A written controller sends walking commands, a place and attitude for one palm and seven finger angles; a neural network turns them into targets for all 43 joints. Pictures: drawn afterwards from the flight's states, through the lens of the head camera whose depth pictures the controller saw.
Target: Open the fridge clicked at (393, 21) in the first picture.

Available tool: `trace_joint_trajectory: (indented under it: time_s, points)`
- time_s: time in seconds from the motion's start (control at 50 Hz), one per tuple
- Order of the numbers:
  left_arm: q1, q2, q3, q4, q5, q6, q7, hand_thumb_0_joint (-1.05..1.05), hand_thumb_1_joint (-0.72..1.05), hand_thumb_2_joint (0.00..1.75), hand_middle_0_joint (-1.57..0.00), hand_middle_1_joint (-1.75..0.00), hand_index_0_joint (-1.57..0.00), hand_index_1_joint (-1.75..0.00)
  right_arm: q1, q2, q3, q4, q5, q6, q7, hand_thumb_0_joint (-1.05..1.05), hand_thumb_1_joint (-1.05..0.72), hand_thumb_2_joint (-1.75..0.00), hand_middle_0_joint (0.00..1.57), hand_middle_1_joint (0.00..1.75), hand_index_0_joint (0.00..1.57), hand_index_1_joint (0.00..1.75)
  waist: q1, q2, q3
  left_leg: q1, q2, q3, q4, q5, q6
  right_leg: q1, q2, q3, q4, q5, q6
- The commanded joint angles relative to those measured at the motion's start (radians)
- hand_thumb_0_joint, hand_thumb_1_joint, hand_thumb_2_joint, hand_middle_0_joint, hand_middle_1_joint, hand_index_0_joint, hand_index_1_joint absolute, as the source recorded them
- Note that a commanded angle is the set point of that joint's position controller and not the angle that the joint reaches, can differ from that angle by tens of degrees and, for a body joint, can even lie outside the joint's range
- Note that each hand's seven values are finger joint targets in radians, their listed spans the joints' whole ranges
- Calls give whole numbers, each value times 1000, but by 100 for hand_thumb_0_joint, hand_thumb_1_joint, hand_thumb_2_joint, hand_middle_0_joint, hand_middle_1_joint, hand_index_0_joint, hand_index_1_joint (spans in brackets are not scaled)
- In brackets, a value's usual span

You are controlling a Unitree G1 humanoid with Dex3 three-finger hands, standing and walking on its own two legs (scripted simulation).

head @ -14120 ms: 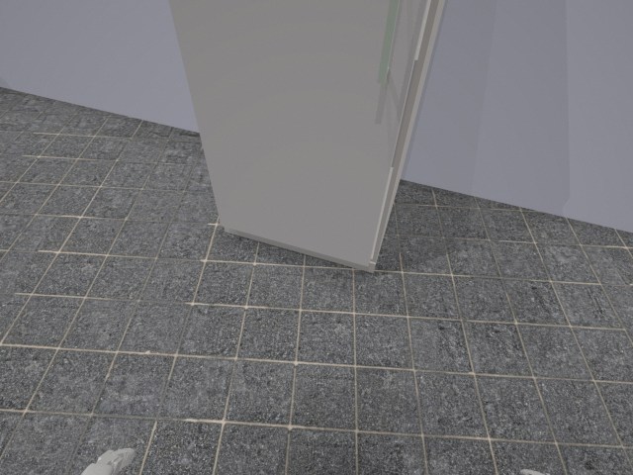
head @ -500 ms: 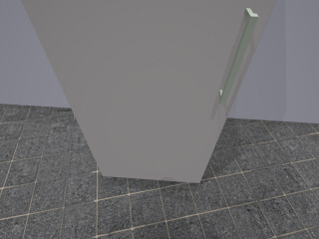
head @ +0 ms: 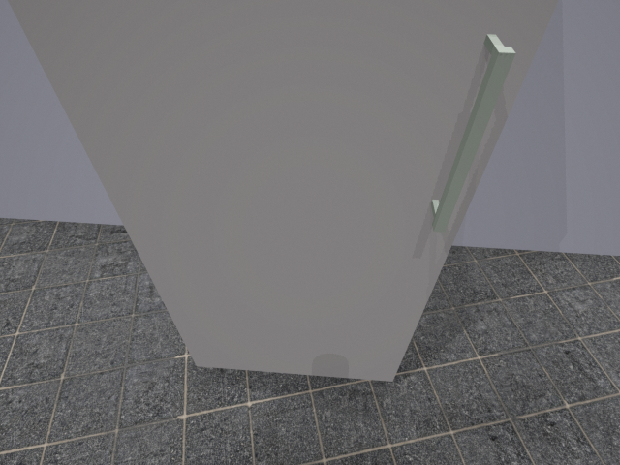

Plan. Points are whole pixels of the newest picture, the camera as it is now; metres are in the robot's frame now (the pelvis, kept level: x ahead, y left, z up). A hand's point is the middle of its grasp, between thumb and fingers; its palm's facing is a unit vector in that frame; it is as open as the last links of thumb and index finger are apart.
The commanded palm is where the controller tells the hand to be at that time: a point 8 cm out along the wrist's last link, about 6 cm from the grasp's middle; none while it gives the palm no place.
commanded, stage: come to a stop and stand still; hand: right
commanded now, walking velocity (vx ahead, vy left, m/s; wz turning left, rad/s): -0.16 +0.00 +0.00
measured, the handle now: (461, 147) +0.47 -0.17 +0.19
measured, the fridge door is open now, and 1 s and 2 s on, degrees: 0 0 0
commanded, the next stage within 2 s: look again from close up in 1.46 s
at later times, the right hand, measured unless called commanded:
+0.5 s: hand out of the picture +0.04 -0.18 -0.17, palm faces -0.03 +0.96 -0.27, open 7.4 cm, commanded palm none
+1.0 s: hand out of the picture -0.08 -0.19 -0.17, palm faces +0.00 +0.98 -0.22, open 7.4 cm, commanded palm none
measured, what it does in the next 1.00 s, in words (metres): shifts its weight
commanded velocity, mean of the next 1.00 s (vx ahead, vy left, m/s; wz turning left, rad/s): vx -0.04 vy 0.01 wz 0.00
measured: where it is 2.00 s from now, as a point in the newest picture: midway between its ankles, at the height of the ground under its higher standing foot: outside the picture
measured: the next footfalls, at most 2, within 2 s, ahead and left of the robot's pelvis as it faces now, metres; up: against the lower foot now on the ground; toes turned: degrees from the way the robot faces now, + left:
none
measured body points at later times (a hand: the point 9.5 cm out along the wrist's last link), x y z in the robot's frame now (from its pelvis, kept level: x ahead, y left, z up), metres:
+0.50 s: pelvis -0.02 +0.01 -0.01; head +0.00 +0.02 +0.44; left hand +0.01 +0.25 -0.16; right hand +0.04 -0.23 -0.15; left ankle -0.05 +0.12 -0.74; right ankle +0.00 -0.09 -0.74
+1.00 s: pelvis -0.08 +0.00 +0.00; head -0.08 -0.01 +0.45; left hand -0.09 +0.24 -0.15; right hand -0.08 -0.24 -0.16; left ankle -0.05 +0.12 -0.73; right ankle +0.00 -0.09 -0.73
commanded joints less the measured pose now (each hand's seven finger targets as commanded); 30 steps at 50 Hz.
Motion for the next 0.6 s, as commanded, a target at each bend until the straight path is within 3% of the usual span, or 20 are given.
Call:
trace_joint_trajectory:
  time_s: [0.0,0.04,0.06,0.12,0.16,0.2,0.24,0.3,0.32,0.34,0.36,0.38,0.4,0.42,0.44,0.46,0.5,0.52,0.54,0.58]
  points:
    - [36,108,24,-37,-8,-25,26,0,90,90,-20,-30,-20,-30,73,-112,-33,-26,4,-16,-32,0,-90,-90,20,30,20,30,11,12,44,-68,93,-65,-14,457,52,69,-103,91,-39,414,10]
    - [72,107,27,-18,-13,-25,42,0,90,90,-20,-30,-20,-30,82,-86,-24,-25,10,-15,-45,0,-90,-90,20,30,20,30,17,-42,11,-67,82,-44,-2,544,25,154,-127,105,-32,744,5]
    - [81,120,33,-18,-17,-24,48,0,90,90,-20,-30,-20,-30,79,-101,-28,-31,11,-15,-50,0,-90,-90,20,30,20,30,17,-59,8,-56,78,-37,0,573,18,171,-133,105,-26,872,6]
    - [94,116,49,-32,-21,-14,60,0,90,90,-20,-30,-20,-30,82,-99,-37,-49,13,-4,-63,0,-90,-90,20,30,20,30,21,-72,-14,-82,71,-15,37,565,8,228,-151,108,-19,1031,1]
    - [108,113,59,-38,-20,-7,64,0,90,90,-20,-30,-20,-30,79,-79,-39,-65,12,3,-64,0,-90,-90,20,30,20,30,23,-63,-28,-121,57,-8,53,456,1,268,-180,129,-24,1078,-17]
    - [111,119,72,-42,-16,-4,65,0,90,90,-20,-30,-20,-30,56,-64,-47,-86,9,8,-59,0,-90,-90,20,30,20,30,31,-84,-31,-177,38,-5,85,250,-5,300,-214,157,-46,1058,-48]
    - [97,125,78,-50,-11,-3,63,0,90,90,-20,-30,-20,-30,33,-50,-53,-100,7,16,-51,0,-90,-90,20,30,20,30,28,-93,-11,-203,29,-6,121,40,-2,270,-252,188,-85,957,-91]
    - [76,121,80,-60,-5,-6,62,0,90,90,-20,-30,-20,-30,15,-42,-58,-116,3,19,-42,0,-90,-90,20,30,20,30,17,-95,-19,-193,31,-1,121,-5,3,239,-260,191,-102,880,-107]
    - [56,113,78,-61,-6,-7,59,0,90,90,-20,-30,-20,-30,23,-47,-60,-112,2,20,-42,0,-90,-90,20,30,20,30,5,-113,-29,-141,40,-2,87,34,6,188,-248,179,-99,800,-96]
    - [-32,170,82,-158,-23,-13,46,0,90,90,-20,-30,-20,-30,73,-92,-48,-91,8,3,-69,0,-90,-90,20,30,20,30,-19,-8,-46,-201,84,-79,-83,241,27,177,-246,174,143,875,-39]
    - [-46,123,69,-214,-19,-19,32,0,90,90,-20,-30,-20,-30,67,-140,-63,-112,-6,-25,-63,0,-90,-90,20,30,20,30,-17,53,-97,-31,140,-82,-80,743,43,38,-131,89,221,621,14]
    - [-4,44,60,-210,-17,-17,24,0,90,90,-20,-30,-20,-30,19,-162,-68,-140,0,-31,-57,0,-90,-90,20,30,20,30,8,198,-110,60,228,-146,2,954,97,-101,-54,61,177,60,33]
    - [-15,33,56,-207,-7,-11,23,0,90,90,-20,-30,-20,-30,8,-136,-53,-146,-3,-38,-61,0,-90,-90,20,30,20,30,7,224,-111,106,231,-151,50,1108,124,-171,-20,70,170,-104,34]
    - [-8,35,55,-211,-7,-11,22,0,90,90,-20,-30,-20,-30,-5,-133,-53,-156,-4,-40,-65,0,-90,-90,20,30,20,30,13,249,-141,159,211,-119,79,1134,133,-183,-18,71,131,-112,27]
    - [1,39,55,-210,-11,-9,24,0,90,90,-20,-30,-20,-30,-8,-134,-54,-170,-1,-37,-64,0,-90,-90,20,30,20,30,14,215,-145,119,205,-130,79,1018,133,-133,-16,69,85,-80,26]
    - [36,45,56,-200,-11,-10,22,0,90,90,-20,-30,-20,-30,-49,-148,-54,-185,4,-36,-61,0,-90,-90,20,30,20,30,40,131,-136,59,178,-104,95,864,119,-58,-13,68,19,46,28]
    - [24,91,59,-201,-1,-12,27,0,90,90,-20,-30,-20,-30,-76,-139,-51,-211,13,-21,-54,0,-90,-90,20,30,20,30,32,-71,-69,-128,87,-71,70,396,72,40,-90,145,-5,315,6]
    - [-1,96,55,-210,2,-8,26,0,90,90,-20,-30,-20,-30,-75,-132,-49,-212,11,-10,-52,0,-90,-90,20,30,20,30,16,-90,6,-156,60,-62,31,207,60,-26,-117,174,-39,256,-8]
    - [-27,95,53,-217,3,-1,23,0,90,90,-20,-30,-20,-30,-68,-124,-45,-206,5,0,-50,0,-90,-90,20,30,20,30,6,-92,96,-187,50,-70,-17,32,59,-104,-115,188,-86,71,-9]
    - [-30,97,50,-231,5,4,17,0,90,90,-20,-30,-20,-30,-58,-134,-40,-206,-2,0,-42,0,-90,-90,20,30,20,30,10,-26,191,-254,54,-107,-78,-111,66,-166,-84,186,-117,-119,4]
